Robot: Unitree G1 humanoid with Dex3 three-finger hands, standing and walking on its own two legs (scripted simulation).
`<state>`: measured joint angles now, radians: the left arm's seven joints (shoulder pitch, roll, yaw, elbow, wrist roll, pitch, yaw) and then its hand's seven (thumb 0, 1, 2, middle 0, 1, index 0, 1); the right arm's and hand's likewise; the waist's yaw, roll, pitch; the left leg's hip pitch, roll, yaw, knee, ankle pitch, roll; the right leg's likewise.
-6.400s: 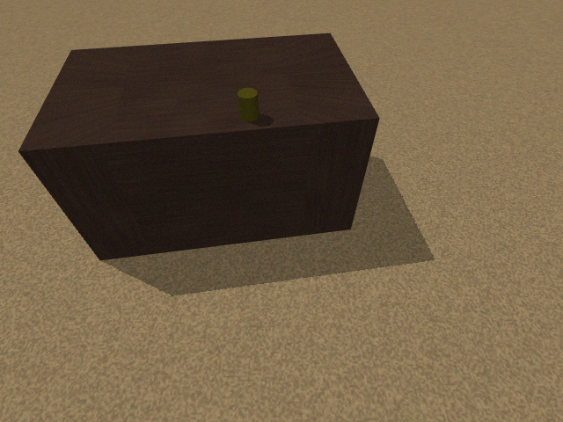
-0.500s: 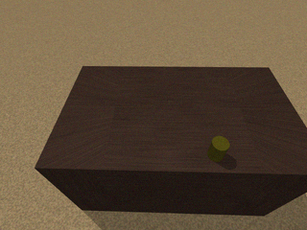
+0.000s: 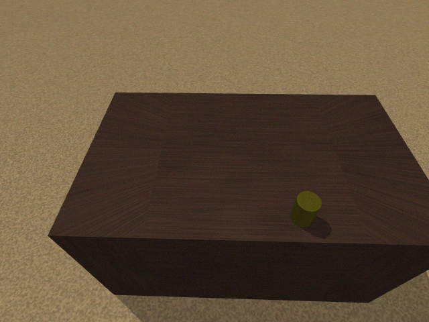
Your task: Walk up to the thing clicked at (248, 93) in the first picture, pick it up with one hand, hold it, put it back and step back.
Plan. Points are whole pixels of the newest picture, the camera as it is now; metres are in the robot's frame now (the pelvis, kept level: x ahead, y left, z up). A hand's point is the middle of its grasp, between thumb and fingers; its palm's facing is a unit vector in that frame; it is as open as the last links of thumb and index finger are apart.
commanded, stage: rise first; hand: right
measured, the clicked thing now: (304, 209) +0.41 -0.23 -0.14
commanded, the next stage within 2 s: go down in 0.86 s
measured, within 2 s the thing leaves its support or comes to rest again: neither
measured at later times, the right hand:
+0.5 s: hand (354, 321) +0.15 -0.26 -0.13, palm faces +0.27 +0.91 -0.32, open 15.4 cm
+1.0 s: hand (362, 313) +0.16 -0.27 -0.10, palm faces +0.32 +0.88 -0.35, open 17.1 cm
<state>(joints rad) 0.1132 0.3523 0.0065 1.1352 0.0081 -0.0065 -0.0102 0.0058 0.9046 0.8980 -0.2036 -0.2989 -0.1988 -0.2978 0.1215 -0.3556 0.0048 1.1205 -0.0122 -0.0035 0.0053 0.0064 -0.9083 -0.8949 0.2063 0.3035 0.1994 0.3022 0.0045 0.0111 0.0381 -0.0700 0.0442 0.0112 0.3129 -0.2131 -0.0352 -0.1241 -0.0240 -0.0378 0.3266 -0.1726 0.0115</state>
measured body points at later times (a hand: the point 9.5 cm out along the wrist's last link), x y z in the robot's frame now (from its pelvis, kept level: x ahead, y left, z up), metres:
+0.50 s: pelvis -0.01 +0.01 -0.02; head +0.03 +0.00 +0.43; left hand +0.13 +0.29 -0.12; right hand +0.14 -0.31 -0.11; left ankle -0.03 +0.14 -0.75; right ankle +0.00 -0.13 -0.75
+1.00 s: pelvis -0.01 +0.01 -0.02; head +0.01 +0.01 +0.43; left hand +0.14 +0.27 -0.11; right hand +0.14 -0.31 -0.08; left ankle -0.03 +0.14 -0.75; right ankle +0.00 -0.13 -0.75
